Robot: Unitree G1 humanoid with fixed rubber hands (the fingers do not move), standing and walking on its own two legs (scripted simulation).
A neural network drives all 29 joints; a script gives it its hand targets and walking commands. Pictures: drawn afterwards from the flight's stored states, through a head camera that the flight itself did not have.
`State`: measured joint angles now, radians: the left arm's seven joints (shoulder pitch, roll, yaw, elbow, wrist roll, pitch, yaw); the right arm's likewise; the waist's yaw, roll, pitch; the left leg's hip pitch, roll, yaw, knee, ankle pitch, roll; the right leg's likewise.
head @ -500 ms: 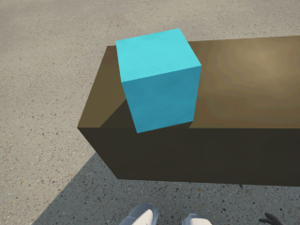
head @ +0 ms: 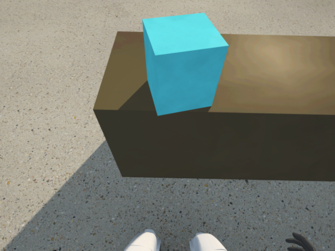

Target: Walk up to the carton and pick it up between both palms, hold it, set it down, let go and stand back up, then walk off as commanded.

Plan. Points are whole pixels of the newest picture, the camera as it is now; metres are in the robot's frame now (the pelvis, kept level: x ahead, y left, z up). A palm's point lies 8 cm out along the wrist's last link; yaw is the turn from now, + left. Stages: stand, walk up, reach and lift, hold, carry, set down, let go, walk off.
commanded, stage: walk off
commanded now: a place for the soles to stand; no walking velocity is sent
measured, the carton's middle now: (179, 66) +0.69 +0.01 +0.02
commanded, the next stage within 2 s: none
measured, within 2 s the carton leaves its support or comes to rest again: neither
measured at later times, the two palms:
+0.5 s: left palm out of the picture -0.09 +0.29 -0.10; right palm out of the picture -0.04 -0.34 -0.14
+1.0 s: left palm out of the picture -0.26 +0.31 -0.12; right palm out of the picture -0.19 -0.32 -0.09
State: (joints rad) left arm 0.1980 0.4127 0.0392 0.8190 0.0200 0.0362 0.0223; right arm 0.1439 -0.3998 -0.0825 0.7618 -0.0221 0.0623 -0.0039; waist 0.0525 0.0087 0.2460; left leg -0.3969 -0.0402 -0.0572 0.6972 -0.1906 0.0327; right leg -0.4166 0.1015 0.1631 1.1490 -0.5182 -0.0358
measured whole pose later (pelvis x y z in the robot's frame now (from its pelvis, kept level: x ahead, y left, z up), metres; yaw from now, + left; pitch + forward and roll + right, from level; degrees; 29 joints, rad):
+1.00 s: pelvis -0.32 +0.00 -0.01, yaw -2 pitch -9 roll -1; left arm 0.25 0.41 0.05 0.82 0.02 0.04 0.00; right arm 0.10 -0.40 -0.08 0.77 -0.01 0.06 -0.01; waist 0.04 0.01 0.27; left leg -0.42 0.01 -0.05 0.68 -0.10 0.00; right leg -0.25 0.11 0.13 1.04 -0.53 -0.02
